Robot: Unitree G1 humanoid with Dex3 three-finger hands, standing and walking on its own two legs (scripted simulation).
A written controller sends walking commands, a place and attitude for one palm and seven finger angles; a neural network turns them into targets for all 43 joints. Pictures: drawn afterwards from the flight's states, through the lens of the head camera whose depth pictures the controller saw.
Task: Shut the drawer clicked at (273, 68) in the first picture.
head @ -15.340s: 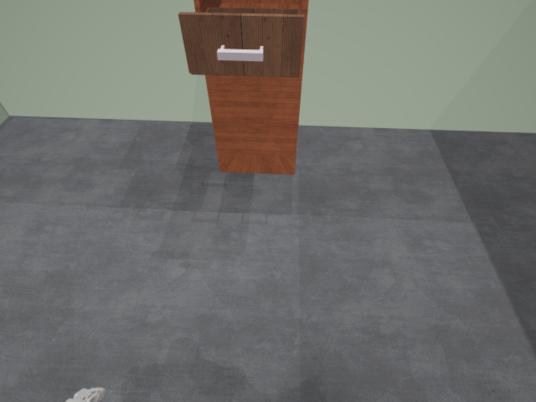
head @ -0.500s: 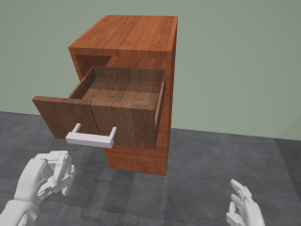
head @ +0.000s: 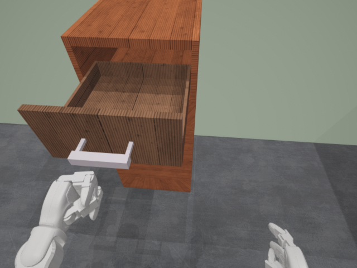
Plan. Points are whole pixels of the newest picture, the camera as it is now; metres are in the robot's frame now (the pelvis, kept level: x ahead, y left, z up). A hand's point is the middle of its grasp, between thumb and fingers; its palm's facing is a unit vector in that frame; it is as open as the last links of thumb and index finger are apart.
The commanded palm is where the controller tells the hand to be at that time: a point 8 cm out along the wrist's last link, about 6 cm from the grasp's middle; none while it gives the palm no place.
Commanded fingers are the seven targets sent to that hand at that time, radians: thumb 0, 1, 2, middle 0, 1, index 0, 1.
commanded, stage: bring the fist close to the handle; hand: left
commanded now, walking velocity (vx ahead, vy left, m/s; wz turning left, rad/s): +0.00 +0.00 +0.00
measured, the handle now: (103, 152) +0.36 +0.20 +0.07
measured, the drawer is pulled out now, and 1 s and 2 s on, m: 0.29 0.28 0.18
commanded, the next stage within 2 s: push the drawer shut in 0.60 s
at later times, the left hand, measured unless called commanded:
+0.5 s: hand (109, 192) +0.26 +0.16 +0.07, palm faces -0.06 -1.00 -0.05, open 3.2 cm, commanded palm +0.24 +0.22 +0.07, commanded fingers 0.00 0.90 0.90 -1.40 -1.60 -1.40 -1.60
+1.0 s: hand (109, 181) +0.28 +0.16 +0.06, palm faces -0.06 -1.00 -0.06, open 3.2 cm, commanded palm +0.27 +0.22 +0.07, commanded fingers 0.00 0.90 0.90 -1.40 -1.60 -1.40 -1.60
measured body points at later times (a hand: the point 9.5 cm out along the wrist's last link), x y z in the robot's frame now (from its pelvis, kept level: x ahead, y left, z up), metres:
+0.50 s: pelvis -0.01 +0.00 -0.01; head +0.01 -0.02 +0.44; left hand +0.26 +0.21 +0.07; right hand +0.14 -0.25 -0.10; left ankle +0.04 +0.12 -0.71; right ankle -0.05 -0.11 -0.71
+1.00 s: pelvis -0.01 -0.02 -0.01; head +0.02 -0.04 +0.44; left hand +0.28 +0.22 +0.07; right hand +0.15 -0.27 -0.10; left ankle +0.04 +0.12 -0.71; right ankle -0.05 -0.11 -0.71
